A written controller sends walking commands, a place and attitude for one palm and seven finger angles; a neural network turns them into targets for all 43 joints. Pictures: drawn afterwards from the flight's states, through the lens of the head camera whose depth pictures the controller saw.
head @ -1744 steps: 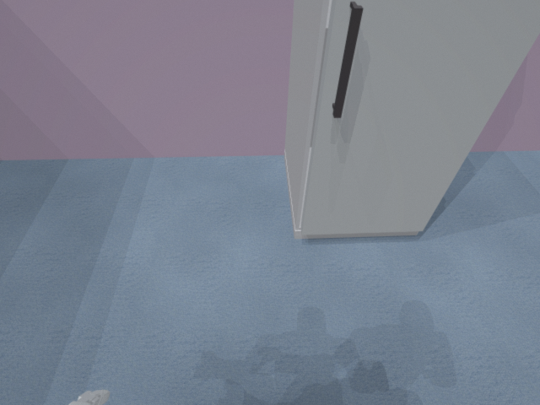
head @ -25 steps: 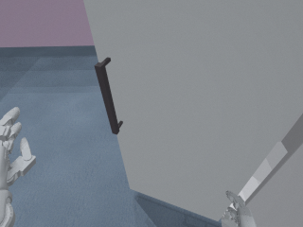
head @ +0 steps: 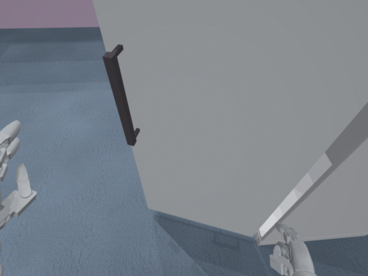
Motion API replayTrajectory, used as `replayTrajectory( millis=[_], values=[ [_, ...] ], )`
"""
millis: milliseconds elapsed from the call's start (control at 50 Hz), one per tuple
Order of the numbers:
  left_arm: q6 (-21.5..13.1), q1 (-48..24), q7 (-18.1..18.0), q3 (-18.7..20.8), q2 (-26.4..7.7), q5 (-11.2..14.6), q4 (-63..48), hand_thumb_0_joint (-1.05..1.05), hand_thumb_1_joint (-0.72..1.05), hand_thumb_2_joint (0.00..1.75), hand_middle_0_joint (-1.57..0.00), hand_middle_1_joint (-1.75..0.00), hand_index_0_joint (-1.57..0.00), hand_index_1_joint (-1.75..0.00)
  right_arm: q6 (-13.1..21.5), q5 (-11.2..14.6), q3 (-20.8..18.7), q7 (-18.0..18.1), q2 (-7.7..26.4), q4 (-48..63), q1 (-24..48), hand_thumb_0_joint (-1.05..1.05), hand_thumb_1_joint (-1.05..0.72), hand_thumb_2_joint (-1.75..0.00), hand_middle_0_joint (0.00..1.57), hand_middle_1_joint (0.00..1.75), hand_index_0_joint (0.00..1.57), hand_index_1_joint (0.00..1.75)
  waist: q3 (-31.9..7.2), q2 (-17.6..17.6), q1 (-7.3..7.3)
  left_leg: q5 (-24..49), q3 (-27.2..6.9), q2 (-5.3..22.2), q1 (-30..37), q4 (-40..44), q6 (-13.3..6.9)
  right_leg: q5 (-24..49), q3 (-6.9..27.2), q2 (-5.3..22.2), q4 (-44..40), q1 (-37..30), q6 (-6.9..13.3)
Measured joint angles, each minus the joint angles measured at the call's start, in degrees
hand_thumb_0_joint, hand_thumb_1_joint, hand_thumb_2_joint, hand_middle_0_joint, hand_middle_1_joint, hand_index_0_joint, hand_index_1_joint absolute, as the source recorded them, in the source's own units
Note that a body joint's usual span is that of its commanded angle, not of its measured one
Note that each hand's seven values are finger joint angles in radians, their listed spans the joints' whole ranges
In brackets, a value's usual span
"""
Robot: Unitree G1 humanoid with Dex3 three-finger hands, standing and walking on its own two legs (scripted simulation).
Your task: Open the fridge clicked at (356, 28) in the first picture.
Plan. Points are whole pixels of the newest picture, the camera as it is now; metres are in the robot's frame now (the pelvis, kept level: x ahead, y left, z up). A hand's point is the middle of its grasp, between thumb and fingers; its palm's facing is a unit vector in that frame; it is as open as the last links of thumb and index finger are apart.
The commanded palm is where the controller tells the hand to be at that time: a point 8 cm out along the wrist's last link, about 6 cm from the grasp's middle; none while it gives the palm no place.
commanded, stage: step back with the hand held close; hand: left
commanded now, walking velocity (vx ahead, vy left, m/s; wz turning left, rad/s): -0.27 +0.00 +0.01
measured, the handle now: (126, 102) +0.49 +0.19 +0.10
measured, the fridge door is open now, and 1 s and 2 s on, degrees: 70 70 70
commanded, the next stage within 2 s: stop stepping back and stand still in 0.82 s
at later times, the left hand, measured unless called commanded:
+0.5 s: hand out of the picture +0.12 +0.27 +0.17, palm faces +0.48 -0.78 -0.40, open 7.4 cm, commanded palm +0.04 +0.31 +0.18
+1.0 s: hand out of the picture +0.01 +0.26 +0.18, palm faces +0.45 -0.79 -0.41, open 7.4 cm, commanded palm -0.05 +0.30 +0.18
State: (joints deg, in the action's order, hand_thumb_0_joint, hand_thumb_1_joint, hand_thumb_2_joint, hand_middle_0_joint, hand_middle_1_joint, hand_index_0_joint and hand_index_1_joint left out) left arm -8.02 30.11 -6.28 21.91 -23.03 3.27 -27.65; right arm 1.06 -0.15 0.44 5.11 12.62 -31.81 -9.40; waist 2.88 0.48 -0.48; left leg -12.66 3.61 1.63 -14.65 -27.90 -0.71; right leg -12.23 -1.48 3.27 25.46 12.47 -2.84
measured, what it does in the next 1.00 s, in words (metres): walks backwards: right foot, then left foot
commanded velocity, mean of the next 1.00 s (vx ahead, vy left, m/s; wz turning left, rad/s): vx -0.27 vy -0.01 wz -0.04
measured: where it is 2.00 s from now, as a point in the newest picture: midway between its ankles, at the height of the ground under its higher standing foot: outside the picture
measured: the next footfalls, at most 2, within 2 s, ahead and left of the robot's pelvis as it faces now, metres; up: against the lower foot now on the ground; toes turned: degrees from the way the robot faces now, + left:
right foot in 0.58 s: -0.04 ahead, -0.13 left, +0.00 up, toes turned +7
left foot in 0.80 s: -0.05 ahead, +0.11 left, +0.00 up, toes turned +5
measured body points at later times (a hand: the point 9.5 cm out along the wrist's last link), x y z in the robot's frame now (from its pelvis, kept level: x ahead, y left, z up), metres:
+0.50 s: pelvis -0.08 +0.00 -0.01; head -0.07 +0.02 +0.43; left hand +0.08 +0.31 +0.19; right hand +0.09 -0.23 -0.09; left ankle +0.02 +0.11 -0.74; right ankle +0.00 -0.15 -0.73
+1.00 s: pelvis -0.19 +0.00 +0.00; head -0.16 +0.03 +0.44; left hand -0.02 +0.30 +0.20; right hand +0.02 -0.20 -0.06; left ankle -0.09 +0.11 -0.74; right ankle -0.20 -0.12 -0.70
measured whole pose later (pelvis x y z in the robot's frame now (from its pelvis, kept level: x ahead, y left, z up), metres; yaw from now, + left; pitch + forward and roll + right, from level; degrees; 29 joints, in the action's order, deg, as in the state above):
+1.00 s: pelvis -0.19 +0.00 +0.00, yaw +1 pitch +0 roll -3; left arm -13.5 28.1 -8.1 25.4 -24.2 3.0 -32.6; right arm 9.4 -0.6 0.9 2.5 8.3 -32.7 -7.7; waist 2.9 -1.1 -1.7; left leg -5.8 2.8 3.9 -22.4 -27.8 -1.3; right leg -26.4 -0.5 -3.7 47.9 21.1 -1.2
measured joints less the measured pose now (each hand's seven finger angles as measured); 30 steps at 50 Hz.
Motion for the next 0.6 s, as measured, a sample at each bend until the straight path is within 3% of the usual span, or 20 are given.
replayTrajectory(
  millis=[140, 300, 400, 460, 560, 600],
  values=[
    [-2.0, -0.7, -1.2, 3.4, -2.4, -0.1, -1.7, 0.02, 0.89, 0.90, -0.21, -0.30, -0.22, -0.30, 0.7, 0.2, 0.5, 0.4, -0.7, 1.1, -1.2, 0.01, -0.90, -0.90, 0.21, 0.30, 0.21, 0.30, 0.0, -1.4, -0.69, 0.9, 0.2, -0.7, -2.7, -2.1, -0.9, 0.5, 0.5, 0.7, 3.1, 3.1, 0.0],
    [-4.2, -2.6, -1.9, 2.7, 1.5, -1.6, 1.2, 0.01, 0.89, 0.90, -0.21, -0.30, -0.21, -0.30, 3.4, 0.4, 1.0, 0.0, -0.9, 0.1, -2.4, 0.01, -0.90, -0.90, 0.21, 0.30, 0.21, 0.30, -0.9, 0.1, -1.10, -0.9, -1.5, 0.0, -7.3, -7.3, -1.1, 1.0, -0.7, -0.1, 5.8, 6.1, 0.0],
    [-5.1, -2.8, -2.6, 0.9, 2.6, -1.8, -0.3, 0.02, 0.89, 0.90, -0.21, -0.30, -0.21, -0.30, 4.6, -0.3, 1.0, -0.1, -0.5, -1.9, -3.3, 0.01, -0.90, -0.90, 0.21, 0.30, 0.21, 0.30, -0.8, -0.8, -1.33, -2.6, -2.3, -0.3, -9.3, -8.2, -0.7, 2.7, -0.7, -0.3, 5.3, 7.5, 0.7],
    [-5.9, -3.4, -2.9, 0.9, 1.7, -1.8, -1.3, 0.02, 0.89, 0.90, -0.21, -0.30, -0.21, -0.30, 5.2, -0.4, 0.9, 0.2, -0.3, -2.7, -3.6, 0.01, -0.90, -0.90, 0.21, 0.30, 0.21, 0.30, -0.2, -0.8, -0.60, 0.9, -2.9, -0.2, -9.7, -7.3, -0.8, 1.2, -0.5, -1.0, 5.9, 8.1, 0.7],
    [-7.3, -4.2, -2.3, 3.7, -2.0, -2.5, -0.8, 0.02, 0.89, 0.90, -0.21, -0.30, -0.22, -0.30, 6.5, -0.1, 0.2, 0.4, -1.3, -2.2, -5.7, 0.01, -0.90, -0.90, 0.21, 0.30, 0.21, 0.30, -0.9, 0.2, 2.19, 4.8, -4.8, 0.5, -11.2, -6.1, -1.3, -3.2, 0.8, -5.2, 12.0, 5.9, 1.5],
    [-8.2, -2.8, -2.2, 5.7, -3.4, -2.3, -1.2, 0.02, 0.89, 0.90, -0.21, -0.30, -0.21, -0.30, 6.8, -0.1, 0.3, -0.1, -1.7, -2.1, -6.3, 0.01, -0.90, -0.90, 0.21, 0.30, 0.21, 0.30, -2.5, -0.8, 2.11, 4.2, -3.9, 0.3, -13.2, -6.7, -0.8, -7.4, 1.7, -5.6, 9.1, 3.4, 2.2]
  ],
)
